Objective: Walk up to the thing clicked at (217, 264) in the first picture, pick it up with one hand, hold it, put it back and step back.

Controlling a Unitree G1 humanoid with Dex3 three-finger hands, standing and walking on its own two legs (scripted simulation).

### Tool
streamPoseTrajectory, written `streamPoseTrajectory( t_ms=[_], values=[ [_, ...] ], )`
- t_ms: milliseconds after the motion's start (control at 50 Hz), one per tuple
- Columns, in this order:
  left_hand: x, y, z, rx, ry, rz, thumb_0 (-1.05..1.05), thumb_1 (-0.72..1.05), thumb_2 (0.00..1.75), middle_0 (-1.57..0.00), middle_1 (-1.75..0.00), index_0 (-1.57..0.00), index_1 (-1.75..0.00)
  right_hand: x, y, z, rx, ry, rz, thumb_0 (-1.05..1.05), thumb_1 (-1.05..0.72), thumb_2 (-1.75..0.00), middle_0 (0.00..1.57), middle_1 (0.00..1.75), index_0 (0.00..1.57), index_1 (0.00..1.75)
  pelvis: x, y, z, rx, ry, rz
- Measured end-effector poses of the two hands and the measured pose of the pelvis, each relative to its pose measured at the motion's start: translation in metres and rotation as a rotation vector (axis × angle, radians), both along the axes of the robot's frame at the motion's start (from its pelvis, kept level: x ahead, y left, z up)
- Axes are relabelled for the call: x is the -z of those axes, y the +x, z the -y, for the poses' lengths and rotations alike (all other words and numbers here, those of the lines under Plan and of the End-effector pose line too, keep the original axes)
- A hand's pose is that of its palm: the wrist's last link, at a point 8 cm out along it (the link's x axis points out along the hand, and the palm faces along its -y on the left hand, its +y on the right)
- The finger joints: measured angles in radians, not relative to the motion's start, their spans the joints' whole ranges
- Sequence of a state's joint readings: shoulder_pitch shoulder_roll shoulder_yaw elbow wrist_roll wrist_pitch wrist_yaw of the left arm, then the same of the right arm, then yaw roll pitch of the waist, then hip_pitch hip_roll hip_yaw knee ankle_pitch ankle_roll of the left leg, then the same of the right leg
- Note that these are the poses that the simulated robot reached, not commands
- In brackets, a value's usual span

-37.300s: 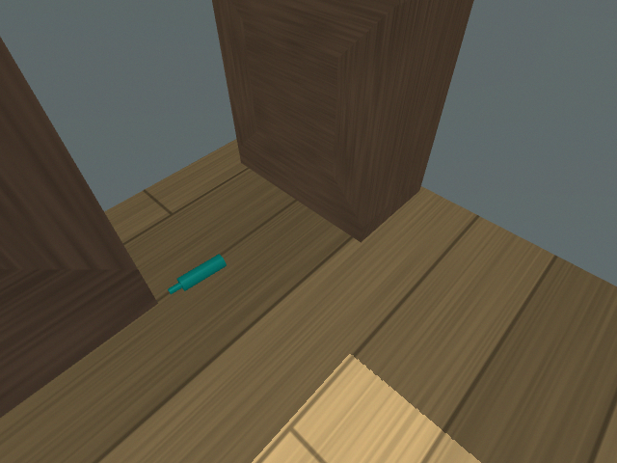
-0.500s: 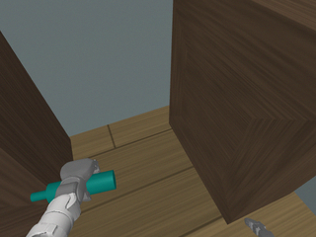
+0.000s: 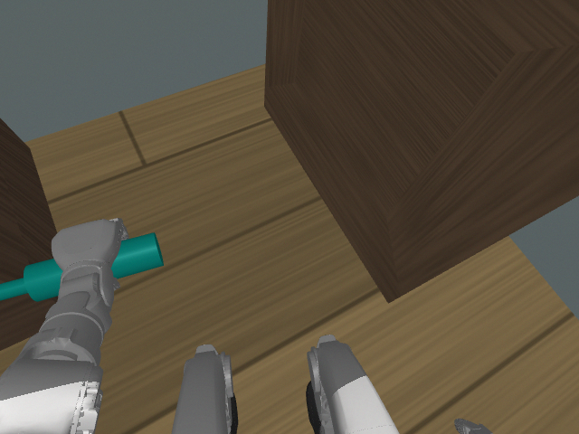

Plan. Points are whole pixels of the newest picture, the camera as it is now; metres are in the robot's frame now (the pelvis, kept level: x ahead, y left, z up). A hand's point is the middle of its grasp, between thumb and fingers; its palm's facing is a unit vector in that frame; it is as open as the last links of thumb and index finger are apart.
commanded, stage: crouch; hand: left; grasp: from above
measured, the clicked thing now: (82, 269) +0.40 +0.30 -0.15
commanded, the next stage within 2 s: lower in 1.18 s
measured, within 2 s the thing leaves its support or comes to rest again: neither
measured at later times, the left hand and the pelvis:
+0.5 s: hand (131, 287) +0.42 +0.28 -0.33, palm faces -0.43 -0.09 -0.90, open 8.9 cm; pelvis -0.02 +0.00 -0.16, yaw -3 degrees
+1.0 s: hand (141, 288) +0.44 +0.28 -0.42, palm faces -0.45 -0.12 -0.89, open 8.7 cm; pelvis -0.03 +0.00 -0.23, yaw -6 degrees
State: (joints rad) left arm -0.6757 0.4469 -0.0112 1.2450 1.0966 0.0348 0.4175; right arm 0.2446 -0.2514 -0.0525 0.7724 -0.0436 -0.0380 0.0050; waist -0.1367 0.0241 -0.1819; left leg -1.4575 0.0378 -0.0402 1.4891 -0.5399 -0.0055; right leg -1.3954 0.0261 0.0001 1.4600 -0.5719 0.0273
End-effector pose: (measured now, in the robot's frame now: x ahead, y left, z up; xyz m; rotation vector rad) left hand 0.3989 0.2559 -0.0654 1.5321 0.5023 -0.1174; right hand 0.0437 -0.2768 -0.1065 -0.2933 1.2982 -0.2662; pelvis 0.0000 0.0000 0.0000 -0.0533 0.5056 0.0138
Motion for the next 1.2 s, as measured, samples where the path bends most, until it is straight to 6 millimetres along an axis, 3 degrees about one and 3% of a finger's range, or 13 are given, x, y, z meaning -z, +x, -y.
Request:
streamPoseTrajectory(
  t_ms=[120,240,340,440,640,960,1200],
  values=[
    [0.057,0.007,-0.004,-0.021,-0.012,-0.048,0.00,0.17,0.41,-0.74,-0.56,-0.75,-0.52,0.053,-0.016,-0.014,0.007,0.036,-0.037,0.01,-0.88,-0.89,0.20,0.30,0.20,0.30,0.046,-0.010,-0.001,0.007,-0.011,-0.070],
    [0.120,0.006,-0.012,-0.004,-0.031,-0.099,0.00,0.17,0.39,-0.75,-0.54,-0.77,-0.50,0.100,-0.017,-0.018,-0.024,0.053,-0.057,0.01,-0.88,-0.89,0.20,0.30,0.20,0.30,0.091,-0.015,0.000,0.008,-0.023,-0.122],
    [0.165,0.009,-0.019,0.008,-0.053,-0.086,0.00,0.17,0.38,-0.76,-0.53,-0.78,-0.48,0.129,-0.010,-0.014,-0.076,0.041,-0.082,0.01,-0.88,-0.89,0.20,0.30,0.20,0.30,0.123,-0.016,0.002,0.011,-0.034,-0.150],
    [0.196,0.017,-0.024,0.016,-0.052,-0.062,0.00,0.17,0.38,-0.78,-0.51,-0.79,-0.46,0.147,-0.002,-0.006,-0.118,0.018,-0.093,0.01,-0.89,-0.89,0.20,0.30,0.20,0.30,0.148,-0.016,0.003,0.011,-0.044,-0.161],
    [0.230,0.036,-0.028,-0.011,-0.042,-0.052,0.00,0.16,0.37,-0.81,-0.45,-0.82,-0.40,0.172,-0.001,0.003,-0.140,0.007,-0.107,0.00,-0.89,-0.89,0.20,0.30,0.20,0.30,0.179,-0.016,0.004,0.028,-0.056,-0.164],
    [0.287,0.042,-0.030,0.000,-0.066,-0.081,0.00,0.20,0.26,-0.84,-0.39,-0.85,-0.35,0.219,-0.041,-0.004,-0.119,0.057,-0.203,0.00,-0.90,-0.89,0.20,0.30,0.20,0.30,0.229,-0.025,0.005,0.052,-0.061,-0.126],
    [0.308,0.051,-0.033,-0.010,-0.053,-0.061,0.00,0.22,0.23,-0.86,-0.36,-0.87,-0.31,0.242,-0.047,-0.005,-0.128,0.058,-0.218,0.00,-0.90,-0.89,0.20,0.30,0.20,0.30,0.253,-0.027,0.005,0.064,-0.068,-0.109]
  ],
)
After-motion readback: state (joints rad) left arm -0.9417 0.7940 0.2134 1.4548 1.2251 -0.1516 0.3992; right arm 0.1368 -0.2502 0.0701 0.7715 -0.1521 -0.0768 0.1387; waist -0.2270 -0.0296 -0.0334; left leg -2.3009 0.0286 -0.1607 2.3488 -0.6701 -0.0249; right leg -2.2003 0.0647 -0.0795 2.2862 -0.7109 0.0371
